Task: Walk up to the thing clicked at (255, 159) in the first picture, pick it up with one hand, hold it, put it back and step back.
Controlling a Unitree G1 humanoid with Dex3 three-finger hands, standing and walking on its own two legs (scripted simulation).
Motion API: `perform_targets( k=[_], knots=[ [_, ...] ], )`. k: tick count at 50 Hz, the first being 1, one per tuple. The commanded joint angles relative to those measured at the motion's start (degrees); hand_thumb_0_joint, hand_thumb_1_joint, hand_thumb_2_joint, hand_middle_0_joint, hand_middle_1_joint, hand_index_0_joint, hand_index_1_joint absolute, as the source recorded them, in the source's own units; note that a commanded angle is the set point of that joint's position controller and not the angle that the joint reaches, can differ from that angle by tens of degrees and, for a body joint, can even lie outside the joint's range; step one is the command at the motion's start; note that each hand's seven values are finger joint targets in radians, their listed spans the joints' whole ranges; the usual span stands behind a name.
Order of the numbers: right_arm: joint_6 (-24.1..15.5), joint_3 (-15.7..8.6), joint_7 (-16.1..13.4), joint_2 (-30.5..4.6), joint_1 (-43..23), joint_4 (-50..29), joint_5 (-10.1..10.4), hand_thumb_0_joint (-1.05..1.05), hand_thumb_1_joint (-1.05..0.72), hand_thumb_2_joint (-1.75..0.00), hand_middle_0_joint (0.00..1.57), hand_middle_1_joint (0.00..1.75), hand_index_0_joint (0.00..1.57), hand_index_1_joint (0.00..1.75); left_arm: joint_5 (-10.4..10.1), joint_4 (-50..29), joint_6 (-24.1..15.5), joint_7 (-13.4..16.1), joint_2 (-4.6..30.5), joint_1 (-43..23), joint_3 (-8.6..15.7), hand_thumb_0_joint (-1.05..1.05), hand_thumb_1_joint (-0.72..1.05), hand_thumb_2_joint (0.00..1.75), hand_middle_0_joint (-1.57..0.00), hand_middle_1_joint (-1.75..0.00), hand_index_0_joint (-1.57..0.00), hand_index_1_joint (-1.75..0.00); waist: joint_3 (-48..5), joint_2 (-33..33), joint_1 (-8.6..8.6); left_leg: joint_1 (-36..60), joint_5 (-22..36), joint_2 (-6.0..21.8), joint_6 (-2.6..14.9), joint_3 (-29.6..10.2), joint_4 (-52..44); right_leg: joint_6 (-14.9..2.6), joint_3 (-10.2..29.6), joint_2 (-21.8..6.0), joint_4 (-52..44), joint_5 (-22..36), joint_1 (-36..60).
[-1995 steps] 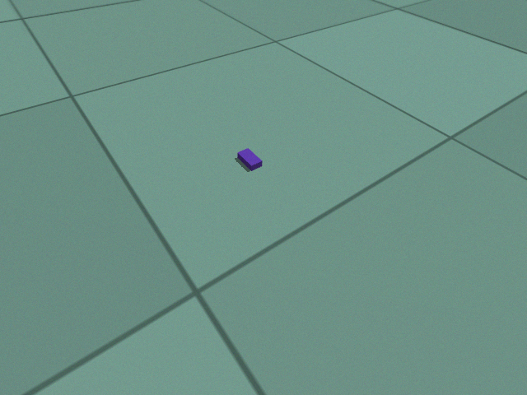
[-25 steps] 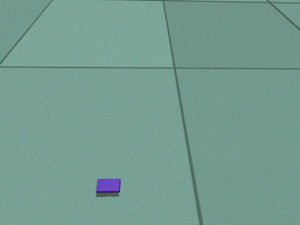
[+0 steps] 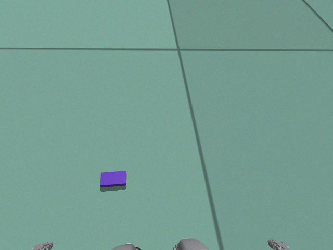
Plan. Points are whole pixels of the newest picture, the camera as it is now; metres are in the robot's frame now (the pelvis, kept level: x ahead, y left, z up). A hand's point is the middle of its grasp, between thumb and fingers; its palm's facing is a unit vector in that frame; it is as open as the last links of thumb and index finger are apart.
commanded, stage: step back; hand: left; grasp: from above
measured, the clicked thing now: (113, 179) +0.53 +0.25 -0.74
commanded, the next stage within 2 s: none
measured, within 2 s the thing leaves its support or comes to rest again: neither
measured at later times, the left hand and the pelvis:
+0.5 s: hand out of the picture +0.00 +0.24 -0.14, palm faces +0.04 -0.92 -0.39, open 7.3 cm; pelvis -0.13 -0.02 -0.01, yaw +4 degrees
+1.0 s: hand out of the picture -0.23 +0.20 -0.15, palm faces -0.02 -0.92 -0.40, open 7.3 cm; pelvis -0.30 -0.07 -0.01, yaw -1 degrees
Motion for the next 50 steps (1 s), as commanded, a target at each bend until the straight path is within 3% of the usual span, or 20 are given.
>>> perform_targets(
  k=[1,6,8,9,13,18,22,25,27,28,29,31,33,40,45,46,47,48,49,50],
  knots=[
    [-0.72,-4.01,-0.58,-16.75,1.44,-4.68,-0.32,0.00,-0.90,-0.90,0.20,0.30,0.20,0.30,0.34,-4.58,-1.89,0.50,10.19,2.78,3.22,0.00,0.90,0.90,-0.20,-0.30,-0.20,-0.30,-15.04,10.57,-0.52,13.82,26.12,17.01,10.55,-17.82,-6.42,-0.32,-3.22,-2.59,-8.71,-0.35,-1.08],
    [0.23,-3.53,0.10,-16.16,-2.07,-5.63,0.88,0.00,-0.90,-0.90,0.20,0.30,0.20,0.30,1.06,-1.97,-2.85,-0.06,10.71,10.27,4.03,0.00,0.90,0.90,-0.20,-0.30,-0.20,-0.30,-17.50,6.88,3.18,2.76,10.72,11.11,2.77,-12.34,0.97,-4.77,-1.64,-5.14,-33.01,18.19,13.51],
    [0.46,-2.33,0.10,-11.96,-2.10,-6.33,1.16,0.00,-0.90,-0.90,0.20,0.30,0.20,0.30,0.88,-5.00,-3.13,-0.28,17.03,5.29,5.63,0.00,0.90,0.90,-0.20,-0.30,-0.20,-0.30,-11.37,-10.87,2.63,-11.11,-16.48,-4.59,-3.66,-3.90,17.85,-15.09,19.93,-21.20,-38.83,22.44,9.81],
    [0.97,-3.16,-0.59,-13.22,-2.40,-5.45,0.69,0.00,-0.90,-0.90,0.20,0.30,0.20,0.30,1.71,-7.12,-3.36,-0.01,19.37,2.22,5.69,0.00,0.90,0.90,-0.20,-0.30,-0.20,-0.30,-8.75,-12.01,3.79,-6.97,-22.97,-4.93,-4.12,-10.33,30.27,-20.74,26.34,-27.58,-40.73,25.30,-1.25],
    [0.59,-2.44,-0.37,-13.13,3.40,-2.56,1.79,0.00,-0.90,-0.90,0.20,0.30,0.20,0.30,1.10,-9.37,-3.52,0.67,12.36,-3.76,4.47,0.00,0.90,0.90,-0.20,-0.30,-0.20,-0.30,-8.03,-4.47,-0.72,-9.67,-13.50,-8.00,-3.99,-13.89,35.69,-12.35,5.84,-15.58,-34.71,37.41,4.33],
    [-0.32,-1.41,-0.83,-12.70,3.12,-4.25,1.59,0.00,-0.90,-0.90,0.20,0.30,0.20,0.30,1.49,-9.77,-2.94,0.92,9.98,3.34,3.98,0.00,0.90,0.90,-0.20,-0.30,-0.20,-0.30,-13.26,-5.88,4.01,-14.00,-14.91,-5.67,-5.65,-10.58,22.77,-13.37,4.73,-15.48,-30.80,40.41,21.82],
    [-0.79,-1.82,-0.72,-12.78,6.08,-4.22,0.76,0.00,-0.90,-0.90,0.20,0.30,0.20,0.30,1.09,-10.70,-2.24,1.05,11.94,2.45,4.14,0.00,0.90,0.90,-0.20,-0.30,-0.20,-0.30,-16.58,-9.67,3.15,-6.10,-14.19,-0.64,-4.21,-7.80,5.84,-13.59,6.24,-18.73,-27.35,43.10,21.97],
    [-1.26,-2.78,-0.25,-13.06,9.59,-2.49,-0.01,0.00,-0.90,-0.90,0.20,0.30,0.20,0.30,0.21,-11.42,-1.19,0.36,12.63,1.05,3.53,0.00,0.90,0.90,-0.20,-0.30,-0.20,-0.30,-17.30,-5.14,0.78,6.07,5.75,-0.56,-2.50,-6.12,-11.34,-8.63,2.39,-14.33,-22.27,33.75,13.13],
    [-1.16,-4.72,0.14,-21.11,6.71,-4.02,-1.43,0.00,-0.90,-0.90,0.20,0.30,0.20,0.30,-0.13,-12.47,-1.13,0.16,9.10,0.62,2.72,0.00,0.90,0.90,-0.20,-0.30,-0.20,-0.30,-15.56,14.67,1.04,12.46,14.79,17.39,5.86,-30.02,-14.08,-2.86,-5.83,-1.31,-8.87,3.30,-6.76],
    [-1.02,-5.12,0.37,-24.04,5.45,-5.03,-1.28,0.00,-0.90,-0.90,0.20,0.30,0.20,0.30,0.31,-12.65,-1.07,0.93,11.24,-3.23,4.12,0.00,0.90,0.90,-0.20,-0.30,-0.20,-0.30,-13.23,15.96,-2.04,1.36,17.07,23.97,13.74,-34.53,-15.09,-1.62,-1.04,0.58,2.76,-9.15,-3.60],
    [-1.33,-5.12,-0.06,-23.03,2.94,-5.46,-1.27,0.00,-0.90,-0.90,0.20,0.30,0.20,0.30,0.73,-11.98,-1.01,1.14,12.08,-3.63,4.25,0.00,0.90,0.90,-0.20,-0.30,-0.20,-0.30,-10.61,14.52,-1.49,-3.54,16.66,24.75,15.21,-35.12,-15.65,-1.84,2.67,-0.04,10.15,-8.50,-2.34],
    [-1.55,-3.24,-0.28,-17.78,-0.96,-6.31,-1.61,0.00,-0.90,-0.90,0.20,0.30,0.20,0.30,-0.24,-9.67,-0.93,0.58,10.62,-0.08,4.18,0.00,0.90,0.90,-0.20,-0.30,-0.20,-0.30,-9.92,9.50,1.93,-0.70,23.94,16.46,10.43,-21.44,-12.44,-2.43,4.51,2.48,16.04,-2.83,-4.30],
    [-1.65,-3.12,-0.42,-16.29,-2.43,-6.91,-1.01,0.00,-0.90,-0.90,0.20,0.30,0.20,0.30,-0.34,-8.12,-0.82,0.23,10.93,4.30,4.38,0.00,0.90,0.90,-0.20,-0.30,-0.20,-0.30,-9.35,9.80,3.86,1.73,21.04,13.22,7.91,-16.78,-11.57,-2.18,3.39,3.59,17.61,1.28,-6.41],
    [-1.01,-3.96,-0.78,-16.18,3.57,-6.98,-0.26,0.00,-0.90,-0.90,0.20,0.30,0.20,0.30,0.37,-8.79,-2.09,0.43,9.34,4.13,3.31,0.00,0.90,0.90,-0.20,-0.30,-0.20,-0.30,-15.24,13.11,-0.51,18.30,29.06,16.14,11.40,-16.57,-4.94,1.18,-0.61,-2.17,-5.04,-2.01,-6.07],
    [0.90,-4.13,0.13,-18.54,-0.92,-8.59,0.00,0.00,-0.90,-0.90,0.20,0.30,0.20,0.30,0.58,-3.33,-2.68,-0.49,9.64,12.41,3.81,0.00,0.90,0.90,-0.20,-0.30,-0.20,-0.30,-17.49,14.91,2.89,4.69,13.89,12.68,6.32,-13.42,-2.28,-1.82,-8.41,-2.50,-31.66,12.92,12.20],
    [1.17,-3.60,0.28,-17.33,-1.55,-8.77,0.43,0.00,-0.90,-0.90,0.20,0.30,0.20,0.30,1.05,-2.75,-2.94,-0.44,10.99,13.60,4.18,0.00,0.90,0.90,-0.20,-0.30,-0.20,-0.30,-17.55,11.84,3.55,0.17,8.07,10.38,3.63,-12.89,-0.15,-3.18,-6.05,-3.12,-32.70,14.89,14.64],
    [1.24,-3.05,0.41,-14.78,-1.99,-9.62,0.84,0.00,-0.90,-0.90,0.20,0.30,0.20,0.30,1.88,-3.46,-3.11,-0.54,14.19,13.07,4.98,0.00,0.90,0.90,-0.20,-0.30,-0.20,-0.30,-15.25,2.12,3.45,-9.47,-3.22,4.08,0.12,-11.23,7.45,-5.96,8.30,-11.02,-34.99,10.60,14.46],
    [1.14,-2.73,-0.28,-12.50,-3.23,-10.57,1.03,0.00,-0.90,-0.90,0.20,0.30,0.20,0.30,1.68,-5.65,-2.84,-0.83,20.47,8.60,6.45,0.00,0.90,0.90,-0.20,-0.30,-0.20,-0.30,-11.48,-11.93,4.67,-13.21,-18.18,-5.84,-3.38,-8.08,20.68,-13.78,21.60,-22.86,-41.21,6.45,3.69],
    [1.44,-3.93,-1.05,-15.11,-3.14,-9.73,0.75,0.00,-0.90,-0.90,0.20,0.30,0.20,0.30,2.06,-7.89,-2.97,-0.45,23.20,3.73,6.74,0.00,0.90,0.90,-0.20,-0.30,-0.20,-0.30,-7.51,-14.02,5.00,-9.17,-21.10,-3.40,-4.35,-13.29,32.35,-19.08,29.08,-29.38,-44.63,5.90,-8.40],
    [1.46,-4.11,-0.79,-16.45,-0.99,-8.14,0.97,0.00,-0.90,-0.90,0.20,0.30,0.20,0.30,1.74,-8.68,-3.12,-0.11,20.59,0.19,6.06,0.00,0.90,0.90,-0.20,-0.30,-0.20,-0.30,-4.82,-11.21,2.54,-6.53,-17.92,-2.70,-3.72,-15.50,35.45,-17.37,24.90,-27.74,-44.86,5.47,-12.78]
  ],
)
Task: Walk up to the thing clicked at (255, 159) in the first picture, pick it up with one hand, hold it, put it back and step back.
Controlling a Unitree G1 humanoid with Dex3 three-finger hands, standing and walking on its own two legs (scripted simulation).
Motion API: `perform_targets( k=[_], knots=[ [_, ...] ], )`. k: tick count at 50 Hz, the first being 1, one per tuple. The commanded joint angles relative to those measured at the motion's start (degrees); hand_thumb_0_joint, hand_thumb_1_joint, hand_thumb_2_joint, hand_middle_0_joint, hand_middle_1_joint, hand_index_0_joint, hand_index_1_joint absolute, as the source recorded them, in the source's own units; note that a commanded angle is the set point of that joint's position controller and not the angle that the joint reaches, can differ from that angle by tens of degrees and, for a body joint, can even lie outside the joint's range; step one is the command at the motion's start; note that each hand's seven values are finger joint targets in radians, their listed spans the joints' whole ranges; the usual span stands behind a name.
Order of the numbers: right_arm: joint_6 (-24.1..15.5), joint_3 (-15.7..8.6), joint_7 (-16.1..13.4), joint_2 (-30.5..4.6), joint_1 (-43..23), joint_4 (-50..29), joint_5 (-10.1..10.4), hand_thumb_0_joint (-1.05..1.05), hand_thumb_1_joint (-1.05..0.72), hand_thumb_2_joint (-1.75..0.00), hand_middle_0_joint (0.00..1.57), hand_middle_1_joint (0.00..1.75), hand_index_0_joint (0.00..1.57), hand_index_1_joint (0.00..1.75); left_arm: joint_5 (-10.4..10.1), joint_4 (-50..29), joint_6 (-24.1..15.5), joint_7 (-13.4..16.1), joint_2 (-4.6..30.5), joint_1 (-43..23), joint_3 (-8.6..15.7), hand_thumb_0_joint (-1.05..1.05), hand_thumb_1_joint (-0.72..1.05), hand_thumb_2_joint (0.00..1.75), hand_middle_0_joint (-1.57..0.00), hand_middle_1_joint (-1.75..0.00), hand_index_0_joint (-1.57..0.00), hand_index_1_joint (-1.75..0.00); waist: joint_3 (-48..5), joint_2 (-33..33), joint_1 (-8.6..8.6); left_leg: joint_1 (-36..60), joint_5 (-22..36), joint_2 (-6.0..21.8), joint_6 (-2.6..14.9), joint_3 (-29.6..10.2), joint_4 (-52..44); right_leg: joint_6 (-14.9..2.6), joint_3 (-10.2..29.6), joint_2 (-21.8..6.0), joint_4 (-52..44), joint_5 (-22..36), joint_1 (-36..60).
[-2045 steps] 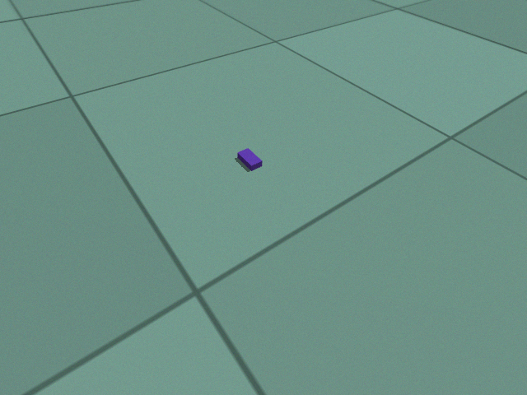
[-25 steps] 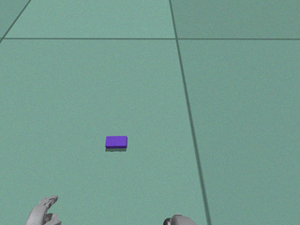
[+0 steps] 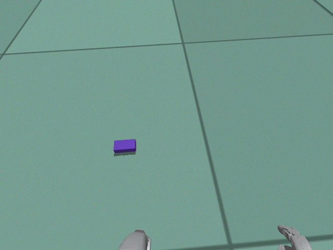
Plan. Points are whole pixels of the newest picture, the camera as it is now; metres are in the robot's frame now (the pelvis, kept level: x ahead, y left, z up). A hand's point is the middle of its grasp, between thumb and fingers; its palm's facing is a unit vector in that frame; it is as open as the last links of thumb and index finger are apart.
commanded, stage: step back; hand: left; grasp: from above
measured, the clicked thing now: (125, 145) +0.83 +0.33 -0.73
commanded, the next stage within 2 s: stand in 1.66 s
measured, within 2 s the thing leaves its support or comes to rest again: neither
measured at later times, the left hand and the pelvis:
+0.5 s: hand out of the picture -0.06 +0.26 -0.14, palm faces +0.09 -0.93 -0.35, open 7.3 cm; pelvis -0.16 -0.01 +0.01, yaw +5 degrees
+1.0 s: hand out of the picture -0.20 +0.25 -0.13, palm faces +0.08 -0.91 -0.41, open 7.3 cm; pelvis -0.24 -0.03 +0.01, yaw +5 degrees
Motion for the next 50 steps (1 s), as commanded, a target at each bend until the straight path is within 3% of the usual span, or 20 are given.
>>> perform_targets(
  k=[1,3,10,14,15,16,17,18,19,22,29,32,33,34,36,39,44,48,49,50],
  knots=[
    [-1.08,-2.92,-0.62,-12.30,2.56,-2.96,0.70,0.00,-0.90,-0.90,0.20,0.30,0.20,0.30,0.23,-8.56,-2.11,1.96,18.76,-7.16,4.80,0.00,0.90,0.90,-0.20,-0.30,-0.20,-0.30,-3.53,-12.82,-0.93,3.44,-6.39,-6.66,0.51,-6.51,24.05,-12.57,21.99,-20.10,-23.05,6.15,-16.05],
    [-1.37,-2.13,-0.72,-9.68,6.65,-0.69,0.74,0.00,-0.90,-0.90,0.20,0.30,0.20,0.30,0.40,-8.61,-1.95,2.26,14.89,-10.66,4.49,0.00,0.90,0.90,-0.20,-0.30,-0.20,-0.30,-5.01,-11.94,-3.30,0.03,-2.80,-9.42,-0.21,-5.02,24.36,-8.25,9.80,-13.12,-17.74,15.05,-8.86],
    [-2.89,-0.84,-1.04,-8.00,5.06,-1.97,-0.35,0.00,-0.90,-0.90,0.20,0.30,0.20,0.30,0.38,-8.12,-1.14,3.33,13.84,-0.33,4.21,0.00,0.90,0.90,-0.20,-0.30,-0.20,-0.30,-12.40,-15.20,3.34,-2.03,-10.05,-4.86,-1.76,0.88,2.57,-11.32,11.81,-17.14,-10.84,32.08,14.43],
    [-2.88,-1.86,-0.54,-8.58,12.82,1.28,-0.63,0.00,-0.90,-0.90,0.20,0.30,0.20,0.30,-0.77,-9.31,-0.14,3.04,15.24,-4.27,3.54,0.00,0.90,0.90,-0.20,-0.30,-0.20,-0.30,-16.50,-13.70,-0.18,12.20,3.21,-3.82,0.91,5.24,-18.78,-8.04,9.31,-15.82,-5.09,30.26,9.44],
    [-2.75,-2.41,-0.56,-9.53,14.18,1.67,-0.99,0.00,-0.90,-0.90,0.20,0.30,0.20,0.30,-0.91,-9.87,0.16,2.85,14.87,-5.07,2.95,0.00,0.90,0.90,-0.20,-0.30,-0.20,-0.30,-16.10,-11.91,-1.15,16.26,10.56,-2.37,2.02,3.27,-23.12,-5.81,9.05,-14.85,-3.74,25.80,3.78],
    [-2.60,-3.40,-0.48,-13.13,13.39,1.29,-1.75,0.00,-0.90,-0.90,0.20,0.30,0.20,0.30,-1.12,-10.31,0.27,2.62,12.98,-4.27,2.23,0.00,0.90,0.90,-0.20,-0.30,-0.20,-0.30,-15.78,-2.70,-0.81,20.30,14.85,6.32,5.32,-9.43,-24.01,-2.52,5.94,-9.89,2.45,14.64,-6.02],
    [-2.27,-3.90,-0.08,-17.25,9.50,0.03,-2.12,0.00,-0.90,-0.90,0.20,0.30,0.20,0.30,-1.75,-10.25,0.23,2.78,11.02,-4.86,1.87,0.00,0.90,0.90,-0.20,-0.30,-0.20,-0.30,-13.26,9.03,-0.14,20.43,21.62,16.58,11.22,-21.61,-27.07,-0.19,-2.11,0.08,12.66,-8.22,-15.62],
    [-2.28,-4.30,0.27,-20.95,7.79,-1.39,-2.06,0.00,-0.90,-0.90,0.20,0.30,0.20,0.30,-1.24,-10.61,0.26,3.62,13.63,-9.03,3.35,0.00,0.90,0.90,-0.20,-0.30,-0.20,-0.30,-11.84,10.88,-3.65,9.42,23.45,22.09,18.42,-26.20,-27.80,0.86,3.77,0.84,23.91,-17.68,-11.14],
    [-2.80,-4.05,-0.23,-18.76,4.51,-1.70,-2.07,0.00,-0.90,-0.90,0.20,0.30,0.20,0.30,-1.04,-9.74,0.36,3.59,14.52,-9.19,3.49,0.00,0.90,0.90,-0.20,-0.30,-0.20,-0.30,-8.73,8.77,-2.24,3.76,24.11,22.54,18.83,-25.45,-28.25,0.44,7.68,-0.07,29.90,-15.22,-8.42],
    [-2.75,-1.94,-0.68,-12.31,-0.94,-3.14,-2.30,0.00,-0.90,-0.90,0.20,0.30,0.20,0.30,-2.18,-6.08,0.70,2.89,13.04,-2.59,3.10,0.00,0.90,0.90,-0.20,-0.30,-0.20,-0.30,-8.46,2.46,2.38,9.04,30.79,11.30,12.47,-6.66,-23.18,-0.21,8.99,4.28,36.60,-6.25,-12.48],
    [-2.51,-2.73,0.52,-11.60,6.74,-1.08,-1.68,0.00,-0.90,-0.90,0.20,0.30,0.20,0.30,-0.98,-4.74,-2.97,2.12,11.63,-2.31,1.71,0.00,0.90,0.90,-0.20,-0.30,-0.20,-0.30,-13.92,7.78,-3.90,27.55,9.03,10.50,13.41,-6.96,-21.23,2.41,0.96,-1.13,1.22,-8.36,-10.42],
    [-1.24,-2.82,1.02,-12.52,3.03,-0.97,-1.42,0.00,-0.90,-0.90,0.20,0.30,0.20,0.30,-0.51,0.53,-4.52,2.37,10.60,4.11,1.77,0.00,0.90,0.90,-0.20,-0.30,-0.20,-0.30,-14.37,7.05,-0.16,18.53,10.38,9.60,9.99,-3.86,-14.79,-0.06,-1.93,-0.42,-23.61,3.09,4.34],
    [-1.25,-2.02,1.00,-10.17,3.17,-1.01,-1.20,0.00,-0.90,-0.90,0.20,0.30,0.20,0.30,0.17,1.68,-5.00,2.55,13.34,5.17,2.83,0.00,0.90,0.90,-0.20,-0.30,-0.20,-0.30,-14.11,2.04,0.52,11.66,9.65,7.06,7.46,-1.58,-8.79,-1.34,4.79,-2.71,-22.89,5.44,10.24],
    [-1.57,-0.91,1.14,-7.14,3.11,-2.17,-0.81,0.00,-0.90,-0.90,0.20,0.30,0.20,0.30,0.78,1.39,-5.43,2.61,16.61,4.80,3.50,0.00,0.90,0.90,-0.20,-0.30,-0.20,-0.30,-12.28,-8.36,0.27,-0.16,-0.84,1.67,3.97,1.20,-2.19,-3.90,19.75,-10.83,-22.78,2.68,12.76],
    [-1.72,-2.24,0.30,-10.20,-0.63,-1.27,-0.94,0.00,-0.90,-0.90,0.20,0.30,0.20,0.30,1.07,-1.59,-5.12,2.52,22.75,-4.33,4.46,0.00,0.90,0.90,-0.20,-0.30,-0.20,-0.30,-4.61,-14.32,1.91,5.74,-9.34,0.18,0.15,-4.63,6.13,-14.26,33.64,-25.47,-26.35,-13.18,-12.30],
    [-2.65,-2.05,1.16,-9.55,1.07,1.65,-0.06,0.00,-0.90,-0.90,0.20,0.30,0.20,0.30,0.15,-1.43,-5.78,2.48,15.21,-6.75,2.67,0.00,0.90,0.90,-0.20,-0.30,-0.20,-0.30,-0.93,-9.03,-0.96,4.03,-1.33,-3.35,0.57,-2.82,5.51,-8.19,14.82,-14.46,-22.16,4.07,-5.76],
    [-4.31,-1.07,1.53,-8.19,0.81,1.86,-0.86,0.00,-0.90,-0.90,0.20,0.30,0.20,0.30,0.57,0.35,-5.61,1.81,16.70,-0.25,3.46,0.00,0.90,0.90,-0.20,-0.30,-0.20,-0.30,-5.14,-15.11,2.58,2.82,-4.76,-2.38,-0.27,2.36,-6.93,-8.00,13.32,-14.64,-20.13,5.67,5.85],
    [-5.81,-2.06,1.43,-7.76,5.81,4.91,-1.06,0.00,-0.90,-0.90,0.20,0.30,0.20,0.30,-0.15,-0.23,-4.29,1.28,15.84,-1.52,2.61,0.00,0.90,0.90,-0.20,-0.30,-0.20,-0.30,-8.76,-12.84,0.23,16.18,4.19,-4.37,0.84,7.20,-24.07,-6.42,7.68,-12.61,-11.96,13.11,4.07],
    [-6.41,-2.58,1.08,-8.54,8.47,5.74,-1.25,0.00,-0.90,-0.90,0.20,0.30,0.20,0.30,-0.28,-0.56,-4.16,1.26,13.59,-1.27,1.72,0.00,0.90,0.90,-0.20,-0.30,-0.20,-0.30,-11.65,-10.35,-1.11,23.81,8.81,-1.76,1.76,2.20,-26.24,-4.51,5.52,-11.05,-5.19,18.62,0.71],
    [-7.02,-3.49,0.72,-11.39,11.77,6.35,-1.64,0.00,-0.90,-0.90,0.20,0.30,0.20,0.30,-0.83,-1.14,-4.35,1.21,10.82,-0.75,1.08,0.00,0.90,0.90,-0.20,-0.30,-0.20,-0.30,-15.57,-1.36,-2.26,31.46,10.27,6.51,4.71,-9.39,-29.10,-2.11,1.28,-6.28,6.47,15.53,-5.44]
  ],
)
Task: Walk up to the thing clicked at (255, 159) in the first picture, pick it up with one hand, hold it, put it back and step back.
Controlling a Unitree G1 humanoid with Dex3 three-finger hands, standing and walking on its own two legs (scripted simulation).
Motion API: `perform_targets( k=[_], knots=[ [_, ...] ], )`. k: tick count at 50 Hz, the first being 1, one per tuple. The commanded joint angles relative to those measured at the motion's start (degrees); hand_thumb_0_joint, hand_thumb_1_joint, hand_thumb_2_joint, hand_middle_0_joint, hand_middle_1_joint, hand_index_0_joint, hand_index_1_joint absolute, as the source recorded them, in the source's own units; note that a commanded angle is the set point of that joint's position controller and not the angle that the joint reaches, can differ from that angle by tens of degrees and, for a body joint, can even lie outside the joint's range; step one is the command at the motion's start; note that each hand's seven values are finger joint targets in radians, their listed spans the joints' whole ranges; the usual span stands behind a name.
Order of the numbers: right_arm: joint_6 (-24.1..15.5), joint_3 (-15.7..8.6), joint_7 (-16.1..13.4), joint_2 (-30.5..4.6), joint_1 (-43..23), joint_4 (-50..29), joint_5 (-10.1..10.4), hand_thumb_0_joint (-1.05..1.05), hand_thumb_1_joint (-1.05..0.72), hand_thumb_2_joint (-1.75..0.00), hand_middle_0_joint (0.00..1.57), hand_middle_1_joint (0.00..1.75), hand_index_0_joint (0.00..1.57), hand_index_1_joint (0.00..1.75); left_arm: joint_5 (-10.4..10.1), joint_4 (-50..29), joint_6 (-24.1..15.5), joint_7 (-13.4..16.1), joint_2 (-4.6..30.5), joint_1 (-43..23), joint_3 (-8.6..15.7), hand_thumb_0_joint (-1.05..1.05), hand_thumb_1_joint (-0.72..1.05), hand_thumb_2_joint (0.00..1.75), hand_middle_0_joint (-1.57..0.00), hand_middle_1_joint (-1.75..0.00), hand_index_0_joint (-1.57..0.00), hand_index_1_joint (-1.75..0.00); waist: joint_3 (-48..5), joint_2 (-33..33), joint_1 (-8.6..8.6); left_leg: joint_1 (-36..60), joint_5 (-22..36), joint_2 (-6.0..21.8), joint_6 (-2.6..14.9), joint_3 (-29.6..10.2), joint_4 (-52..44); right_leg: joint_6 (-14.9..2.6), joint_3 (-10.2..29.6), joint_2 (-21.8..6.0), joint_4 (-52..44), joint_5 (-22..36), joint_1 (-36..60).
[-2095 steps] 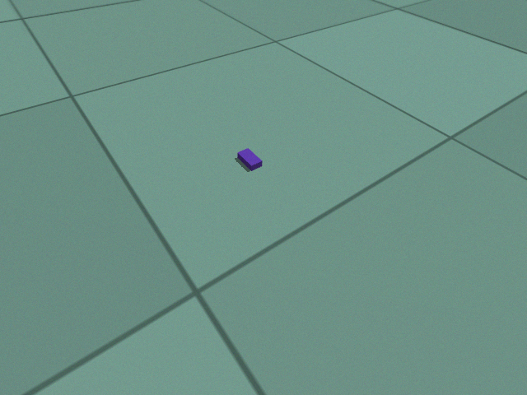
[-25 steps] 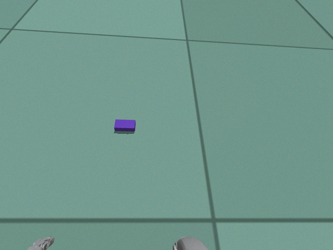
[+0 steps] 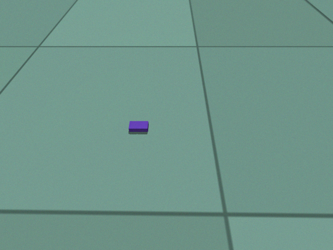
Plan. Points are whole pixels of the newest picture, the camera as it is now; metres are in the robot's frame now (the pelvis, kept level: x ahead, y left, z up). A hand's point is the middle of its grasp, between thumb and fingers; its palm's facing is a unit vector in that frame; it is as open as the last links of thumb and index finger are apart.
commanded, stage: step back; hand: left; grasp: from above
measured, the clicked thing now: (138, 126) +1.10 +0.25 -0.74
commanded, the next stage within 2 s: stand in 0.66 s
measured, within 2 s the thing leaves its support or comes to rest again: neither
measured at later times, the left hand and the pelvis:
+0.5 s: hand out of the picture +0.13 +0.24 -0.14, palm faces +0.00 -0.93 -0.37, open 7.3 cm; pelvis +0.04 -0.01 +0.00, yaw +1 degrees
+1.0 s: hand out of the picture +0.15 +0.25 -0.14, palm faces -0.02 -0.95 -0.32, open 7.3 cm; pelvis +0.06 +0.01 +0.02, yaw +0 degrees
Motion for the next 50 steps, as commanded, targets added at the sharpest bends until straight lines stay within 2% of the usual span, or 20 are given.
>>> perform_targets(
  k=[1,2,3,6,9,12,13,14,15,16,17,19,23,25,27,28,29,32,38,50],
  knots=[
    [-4.16,-4.42,-1.19,-17.17,2.78,-4.27,-0.62,0.00,-0.90,-0.90,0.20,0.30,0.20,0.30,-1.54,-5.44,-0.76,0.77,8.01,-3.25,1.20,0.00,0.90,0.90,-0.20,-0.30,-0.20,-0.30,-8.26,8.41,-2.26,17.92,0.96,19.44,10.86,-27.81,-15.16,-1.48,-1.63,4.43,13.45,-7.36,-19.40],
    [-3.96,-5.00,-1.04,-19.17,3.89,-4.02,-0.26,0.00,-0.90,-0.90,0.20,0.30,0.20,0.30,-0.92,-5.52,-0.69,1.28,12.32,-6.68,2.34,0.00,0.90,0.90,-0.20,-0.30,-0.20,-0.30,-5.68,5.32,-4.12,10.33,-1.92,23.12,16.10,-29.94,-15.28,-1.83,3.79,0.48,16.28,-12.96,-17.37],
    [-3.65,-4.97,-1.01,-18.24,2.87,-3.84,-0.23,0.00,-0.90,-0.90,0.20,0.30,0.20,0.30,-1.17,-5.31,-0.86,1.04,13.36,-7.19,2.41,0.00,0.90,0.90,-0.20,-0.30,-0.20,-0.30,-2.73,4.61,-3.34,6.25,-2.92,22.39,16.51,-27.40,-15.79,-2.23,4.57,-0.05,16.18,-13.27,-15.90],
    [-3.86,-3.38,-1.04,-14.30,-1.17,-5.46,-0.67,0.00,-0.90,-0.90,0.20,0.30,0.20,0.30,-1.44,-3.72,-1.29,0.03,11.81,-3.01,2.23,0.00,0.90,0.90,-0.20,-0.30,-0.20,-0.30,-0.62,7.99,-0.91,4.99,2.90,14.40,11.14,-15.00,-13.86,-1.96,2.80,-0.20,10.72,-5.87,-14.39],
    [-3.45,-3.06,-0.88,-13.89,-2.38,-5.54,-0.40,0.00,-0.90,-0.90,0.20,0.30,0.20,0.30,-1.60,-2.49,-1.51,-0.18,10.42,-3.41,2.12,0.00,0.90,0.90,-0.20,-0.30,-0.20,-0.30,-1.13,10.33,-1.45,-0.64,5.43,12.16,9.73,-10.90,-12.50,-1.26,-0.22,1.45,2.19,-1.03,-5.79],
    [-1.98,-1.37,-0.86,-10.60,-5.74,-6.55,0.73,0.00,-0.90,-0.90,0.20,0.30,0.20,0.30,-1.54,0.88,-2.29,0.95,10.00,1.48,2.50,0.00,0.90,0.90,-0.20,-0.30,-0.20,-0.30,-3.58,7.74,2.50,-8.34,8.98,8.51,5.42,-4.83,-1.62,-1.19,-2.34,3.69,-12.41,10.89,9.67],
    [-1.78,-0.55,-1.01,-8.19,-6.16,-7.01,1.15,0.00,-0.90,-0.90,0.20,0.30,0.20,0.30,-1.19,1.83,-2.55,1.47,12.18,3.10,3.01,0.00,0.90,0.90,-0.20,-0.30,-0.20,-0.30,-5.43,2.67,3.34,-12.82,4.46,6.09,3.35,-3.61,3.02,-1.88,3.45,0.42,-12.13,13.64,14.07],
    [-1.59,0.05,-1.16,-6.13,-4.72,-7.50,1.46,0.00,-0.90,-0.90,0.20,0.30,0.20,0.30,-0.54,1.60,-2.84,1.84,15.60,2.96,3.82,0.00,0.90,0.90,-0.20,-0.30,-0.20,-0.30,-5.54,-6.50,2.70,-17.66,-4.11,0.81,0.98,-2.48,10.47,-4.57,17.70,-8.76,-17.30,10.07,14.43],
    [-0.75,-0.46,-1.77,-7.51,-2.87,-5.98,0.98,0.00,-0.90,-0.90,0.20,0.30,0.20,0.30,-0.76,0.39,-2.76,1.82,18.60,-0.96,3.92,0.00,0.90,0.90,-0.20,-0.30,-0.20,-0.30,-5.07,-7.86,1.94,-12.15,-15.96,0.33,0.58,-3.33,17.14,-10.74,28.33,-18.59,-23.31,-4.92,2.11],
    [-0.40,-1.58,-1.86,-10.55,-0.26,-4.03,0.62,0.00,-0.90,-0.90,0.20,0.30,0.20,0.30,-0.42,-1.15,-2.68,1.55,19.05,-6.40,3.83,0.00,0.90,0.90,-0.20,-0.30,-0.20,-0.30,-1.73,-7.02,-0.14,-8.46,-16.83,2.28,0.25,-4.86,20.19,-13.91,30.42,-20.16,-23.13,-10.17,-4.79],
    [-0.53,-1.75,-1.63,-11.46,0.62,-2.94,0.60,0.00,-0.90,-0.90,0.20,0.30,0.20,0.30,-0.33,-1.95,-2.59,1.46,17.60,-8.83,3.49,0.00,0.90,0.90,-0.20,-0.30,-0.20,-0.30,-0.05,-6.16,-1.14,-7.14,-15.07,3.26,0.30,-5.12,19.01,-13.92,27.35,-18.68,-22.29,-7.99,-7.37],
    [-0.88,-1.34,-1.20,-10.37,0.31,-1.99,0.86,0.00,-0.90,-0.90,0.20,0.30,0.20,0.30,-0.56,-1.51,-2.93,1.51,15.13,-9.18,2.95,0.00,0.90,0.90,-0.20,-0.30,-0.20,-0.30,-1.79,-6.36,-1.14,-8.19,-12.71,3.12,1.06,-4.82,16.41,-10.42,18.33,-14.03,-19.25,0.63,-3.26],
    [-1.62,-0.93,-1.16,-9.21,1.10,-0.69,0.46,0.00,-0.90,-0.90,0.20,0.30,0.20,0.30,-0.83,-0.41,-2.69,1.28,14.77,-9.02,2.71,0.00,0.90,0.90,-0.20,-0.30,-0.20,-0.30,-5.44,-8.93,-1.14,-2.57,-6.70,2.86,0.41,1.04,3.15,-8.65,11.03,-11.28,-12.84,17.61,-0.78],
    [-2.21,-1.17,-1.49,-8.69,1.86,0.50,-0.05,0.00,-0.90,-0.90,0.20,0.30,0.20,0.30,-1.68,-0.01,-2.03,1.28,13.38,-9.47,2.06,0.00,0.90,0.90,-0.20,-0.30,-0.20,-0.30,-7.36,-8.27,-2.27,2.63,6.83,2.42,0.33,1.05,-8.44,-5.57,6.88,-8.53,-6.64,28.09,0.43],
    [-2.71,-2.10,-1.97,-12.11,0.89,0.51,-0.53,0.00,-0.90,-0.90,0.20,0.30,0.20,0.30,-2.53,-0.68,-1.70,1.36,10.44,-8.91,1.13,0.00,0.90,0.90,-0.20,-0.30,-0.20,-0.30,-9.88,-0.46,-1.08,6.32,23.70,10.47,3.30,-8.59,-9.07,-1.77,3.20,-3.63,0.00,24.95,-1.71],
    [-2.80,-1.99,-1.92,-13.70,-4.41,-0.44,-0.14,0.00,-0.90,-0.90,0.20,0.30,0.20,0.30,-2.93,-0.10,-1.39,1.31,9.42,-8.03,0.76,0.00,0.90,0.90,-0.20,-0.30,-0.20,-0.30,-9.04,1.52,0.93,4.07,20.86,13.56,5.88,-11.46,-8.98,-0.93,0.81,-0.15,-2.33,14.10,-2.48],
    [-2.46,-1.94,-1.58,-14.80,-7.78,-0.85,0.42,0.00,-0.90,-0.90,0.20,0.30,0.20,0.30,-2.87,1.28,-1.24,1.43,10.75,-8.17,0.97,0.00,0.90,0.90,-0.20,-0.30,-0.20,-0.30,-7.75,2.99,1.05,-1.12,16.54,13.60,7.75,-9.90,-7.33,-0.96,0.54,-0.15,-4.30,8.50,2.32],
    [-2.19,-0.79,-1.54,-11.21,-7.88,0.12,0.64,0.00,-0.90,-0.90,0.20,0.30,0.20,0.30,-2.26,2.64,-2.16,1.57,12.25,-8.25,1.29,0.00,0.90,0.90,-0.20,-0.30,-0.20,-0.30,-9.65,1.23,0.26,-0.72,23.11,7.79,2.76,-2.51,-3.27,-2.51,4.12,-4.31,-7.65,25.69,8.18],
    [-3.39,0.22,-1.54,-11.58,-8.66,1.98,1.42,0.00,-0.90,-0.90,0.20,0.30,0.20,0.30,-2.68,5.51,-1.22,1.15,10.09,-9.43,-0.81,0.00,0.90,0.90,-0.20,-0.30,-0.20,-0.30,-9.37,3.60,-0.60,6.02,31.70,9.72,2.04,-4.42,-8.71,-1.43,2.97,-3.81,-10.86,28.29,8.51],
    [-2.89,0.77,-1.28,-10.79,-11.16,3.23,1.51,0.00,-0.90,-0.90,0.20,0.30,0.20,0.30,-2.00,8.29,-1.35,0.85,10.47,-10.79,-1.29,0.00,0.90,0.90,-0.20,-0.30,-0.20,-0.30,-7.20,0.66,-1.04,6.66,19.99,8.92,1.12,-2.84,-14.89,-0.47,3.32,-4.64,-18.02,23.64,9.65]
  ],
)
